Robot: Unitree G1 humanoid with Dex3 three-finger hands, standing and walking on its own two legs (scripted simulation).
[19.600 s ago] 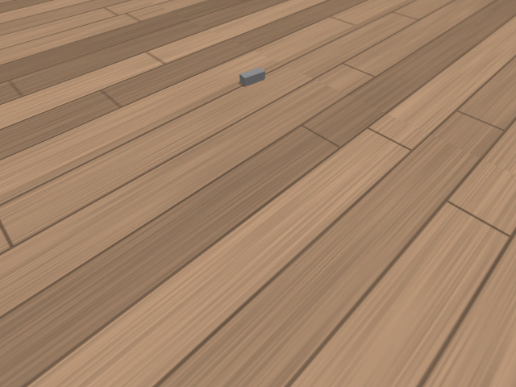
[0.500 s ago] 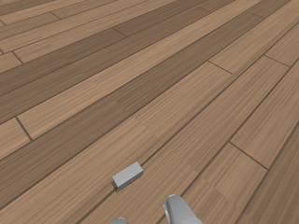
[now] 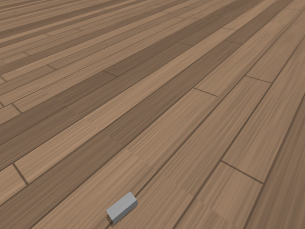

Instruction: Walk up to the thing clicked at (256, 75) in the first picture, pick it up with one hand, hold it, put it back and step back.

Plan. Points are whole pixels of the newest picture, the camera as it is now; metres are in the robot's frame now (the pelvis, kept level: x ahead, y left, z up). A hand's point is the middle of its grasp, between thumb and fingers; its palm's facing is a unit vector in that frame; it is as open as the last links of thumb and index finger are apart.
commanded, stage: walk up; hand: left
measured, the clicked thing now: (122, 207) +0.50 +0.27 -0.73
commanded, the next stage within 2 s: none
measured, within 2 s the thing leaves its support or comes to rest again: neither
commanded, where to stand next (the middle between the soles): +0.17 +0.07 m, yaw +2 degrees
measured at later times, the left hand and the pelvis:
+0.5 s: hand out of the picture +0.10 +0.32 -0.14, palm faces +0.07 -0.91 -0.40, open 7.4 cm; pelvis +0.10 +0.04 -0.01, yaw +6 degrees
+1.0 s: hand (58, 222) +0.22 +0.34 -0.15, palm faces +0.01 -0.89 -0.46, open 7.4 cm; pelvis +0.16 +0.05 -0.02, yaw +4 degrees
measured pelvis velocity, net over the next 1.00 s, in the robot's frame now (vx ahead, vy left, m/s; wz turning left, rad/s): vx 0.16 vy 0.05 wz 0.07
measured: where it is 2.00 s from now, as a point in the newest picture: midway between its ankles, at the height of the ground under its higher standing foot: outside the picture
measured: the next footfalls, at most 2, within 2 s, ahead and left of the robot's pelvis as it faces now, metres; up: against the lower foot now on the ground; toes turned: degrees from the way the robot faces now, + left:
left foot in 0.48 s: +0.19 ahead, +0.19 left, +0.00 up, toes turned +8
right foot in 0.88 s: +0.31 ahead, -0.03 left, +0.00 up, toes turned +4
